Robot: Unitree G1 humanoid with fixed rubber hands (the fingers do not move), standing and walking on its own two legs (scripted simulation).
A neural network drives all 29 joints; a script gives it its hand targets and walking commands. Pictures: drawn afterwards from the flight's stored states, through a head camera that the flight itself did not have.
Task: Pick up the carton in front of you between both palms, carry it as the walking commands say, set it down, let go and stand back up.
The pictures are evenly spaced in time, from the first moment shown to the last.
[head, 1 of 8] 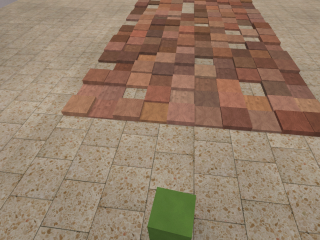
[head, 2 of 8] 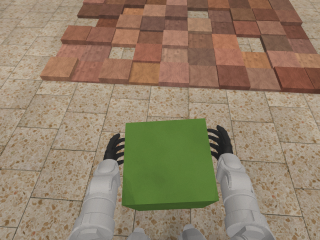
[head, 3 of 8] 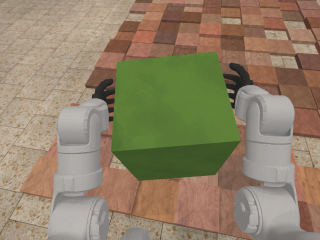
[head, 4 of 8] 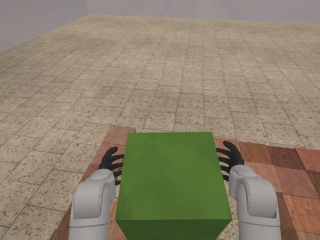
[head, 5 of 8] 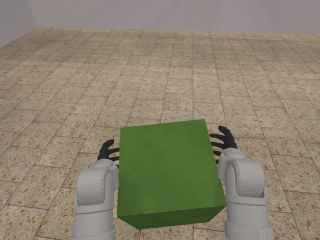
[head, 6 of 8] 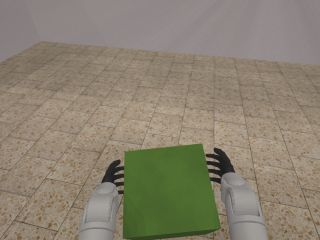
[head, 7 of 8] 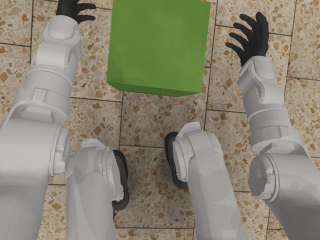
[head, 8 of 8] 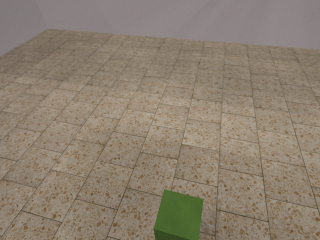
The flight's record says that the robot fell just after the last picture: no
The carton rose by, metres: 0.81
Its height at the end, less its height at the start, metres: +0.00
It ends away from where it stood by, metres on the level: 7.31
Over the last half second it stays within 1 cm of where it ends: yes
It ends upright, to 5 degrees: yes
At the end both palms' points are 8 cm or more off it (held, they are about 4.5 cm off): yes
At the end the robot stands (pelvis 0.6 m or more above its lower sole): yes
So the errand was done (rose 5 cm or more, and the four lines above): yes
